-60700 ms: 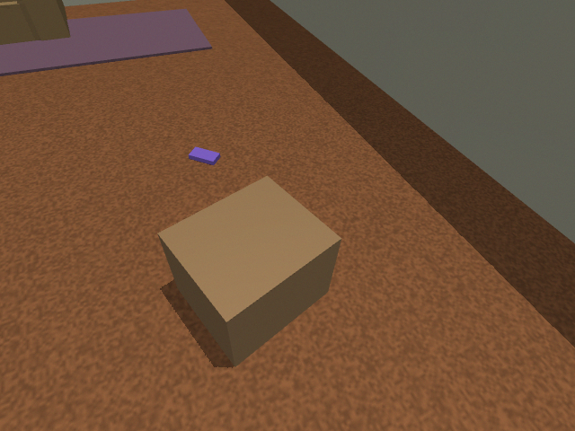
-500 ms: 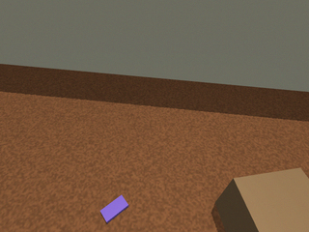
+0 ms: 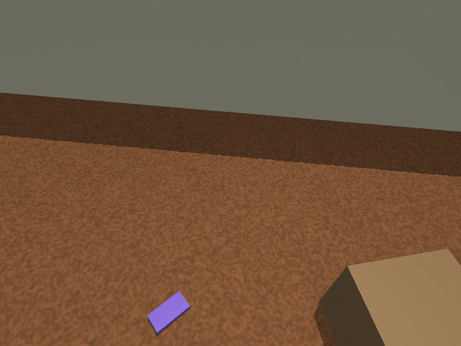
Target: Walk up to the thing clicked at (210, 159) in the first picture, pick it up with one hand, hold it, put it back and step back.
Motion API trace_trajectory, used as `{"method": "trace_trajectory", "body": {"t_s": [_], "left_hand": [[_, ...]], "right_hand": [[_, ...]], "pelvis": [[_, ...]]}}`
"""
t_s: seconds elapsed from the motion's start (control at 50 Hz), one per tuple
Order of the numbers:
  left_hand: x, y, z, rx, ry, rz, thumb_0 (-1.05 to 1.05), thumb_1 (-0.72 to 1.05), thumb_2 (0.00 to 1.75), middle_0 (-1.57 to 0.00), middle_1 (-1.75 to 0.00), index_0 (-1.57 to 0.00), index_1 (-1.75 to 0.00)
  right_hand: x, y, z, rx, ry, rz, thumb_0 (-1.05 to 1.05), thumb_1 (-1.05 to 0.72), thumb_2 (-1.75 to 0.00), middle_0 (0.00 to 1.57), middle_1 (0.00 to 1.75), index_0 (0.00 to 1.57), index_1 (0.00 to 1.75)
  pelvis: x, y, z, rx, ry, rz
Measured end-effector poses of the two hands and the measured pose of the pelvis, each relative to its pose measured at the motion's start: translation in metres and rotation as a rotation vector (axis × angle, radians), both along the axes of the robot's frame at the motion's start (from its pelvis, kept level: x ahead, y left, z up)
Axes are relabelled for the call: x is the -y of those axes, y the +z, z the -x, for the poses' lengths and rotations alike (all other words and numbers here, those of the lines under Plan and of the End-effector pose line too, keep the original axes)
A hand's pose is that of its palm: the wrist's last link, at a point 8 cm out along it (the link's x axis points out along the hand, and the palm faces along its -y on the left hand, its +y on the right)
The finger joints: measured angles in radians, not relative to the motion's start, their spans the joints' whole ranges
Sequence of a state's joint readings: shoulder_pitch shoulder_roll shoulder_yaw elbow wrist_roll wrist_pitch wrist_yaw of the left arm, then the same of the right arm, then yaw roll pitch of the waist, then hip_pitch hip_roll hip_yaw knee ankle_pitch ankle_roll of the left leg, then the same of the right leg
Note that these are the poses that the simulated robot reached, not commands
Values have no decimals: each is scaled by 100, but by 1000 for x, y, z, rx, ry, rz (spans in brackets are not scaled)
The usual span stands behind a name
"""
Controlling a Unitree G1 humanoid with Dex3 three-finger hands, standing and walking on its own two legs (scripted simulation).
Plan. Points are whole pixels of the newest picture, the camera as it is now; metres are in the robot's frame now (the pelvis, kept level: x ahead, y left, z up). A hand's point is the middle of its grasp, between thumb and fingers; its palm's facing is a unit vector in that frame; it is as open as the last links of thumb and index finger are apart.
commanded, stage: stand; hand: left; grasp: from above
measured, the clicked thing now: (169, 311) +0.41 +0.22 -0.77
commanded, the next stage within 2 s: step back in 0.72 s
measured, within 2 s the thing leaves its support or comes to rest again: neither
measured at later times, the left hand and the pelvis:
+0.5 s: hand out of the picture +0.09 +0.25 -0.15, palm faces +0.00 -0.94 -0.34, open 7.4 cm; pelvis +0.01 +0.00 +0.00, yaw +0 degrees
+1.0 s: hand out of the picture +0.08 +0.28 -0.17, palm faces -0.03 -0.93 -0.37, open 7.4 cm; pelvis -0.04 +0.01 -0.02, yaw +0 degrees
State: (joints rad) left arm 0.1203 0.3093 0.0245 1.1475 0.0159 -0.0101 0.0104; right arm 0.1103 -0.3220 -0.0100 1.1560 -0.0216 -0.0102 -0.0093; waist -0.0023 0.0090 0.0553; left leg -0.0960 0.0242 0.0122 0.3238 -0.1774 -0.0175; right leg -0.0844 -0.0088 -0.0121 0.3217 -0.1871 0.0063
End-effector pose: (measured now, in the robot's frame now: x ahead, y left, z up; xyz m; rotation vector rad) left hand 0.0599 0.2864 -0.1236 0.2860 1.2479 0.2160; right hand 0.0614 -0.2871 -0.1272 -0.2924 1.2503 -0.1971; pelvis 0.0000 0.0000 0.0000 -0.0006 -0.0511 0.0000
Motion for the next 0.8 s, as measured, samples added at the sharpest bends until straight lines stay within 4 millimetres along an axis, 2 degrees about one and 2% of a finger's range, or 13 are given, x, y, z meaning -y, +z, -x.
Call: {"method": "trace_trajectory", "body": {"t_s": [0.38,0.72,0.8], "left_hand": [[-4,5,-22,37,-16,-10,1,91,89,-20,-30,-20,-30],[-1,4,-14,16,-24,-11,1,91,89,-20,-30,-20,-30],[-7,1,-12,15,-11,-16,1,91,89,-20,-30,-20,-30]], "right_hand": [[4,4,-14,26,-2,9,1,-91,-90,20,30,20,30],[9,3,-2,0,-10,3,1,-91,-90,20,30,20,30],[14,1,0,-1,-22,9,1,-91,-90,20,30,20,30]], "pelvis": [[0,0,-7,0,-6,-2],[4,1,-4,-4,-9,-1],[4,-3,5,-13,-9,4]]}}
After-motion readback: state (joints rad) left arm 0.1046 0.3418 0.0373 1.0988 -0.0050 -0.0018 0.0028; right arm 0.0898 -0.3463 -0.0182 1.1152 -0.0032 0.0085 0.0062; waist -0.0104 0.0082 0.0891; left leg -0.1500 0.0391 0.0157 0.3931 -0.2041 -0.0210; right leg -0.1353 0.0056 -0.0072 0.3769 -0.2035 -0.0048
